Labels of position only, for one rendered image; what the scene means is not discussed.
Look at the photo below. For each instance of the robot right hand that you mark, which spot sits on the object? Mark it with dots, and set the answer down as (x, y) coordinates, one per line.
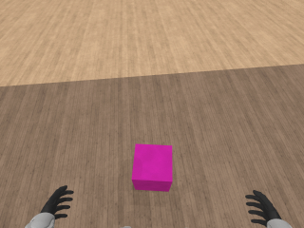
(268, 211)

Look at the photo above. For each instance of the robot left hand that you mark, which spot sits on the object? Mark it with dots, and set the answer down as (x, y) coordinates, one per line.
(52, 204)

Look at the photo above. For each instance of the right robot forearm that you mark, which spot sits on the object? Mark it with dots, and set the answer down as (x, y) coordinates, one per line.
(278, 223)

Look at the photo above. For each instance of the carton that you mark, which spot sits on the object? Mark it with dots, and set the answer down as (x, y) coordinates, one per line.
(152, 167)

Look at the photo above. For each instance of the left robot forearm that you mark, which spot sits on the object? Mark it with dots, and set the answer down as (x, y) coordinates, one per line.
(42, 220)

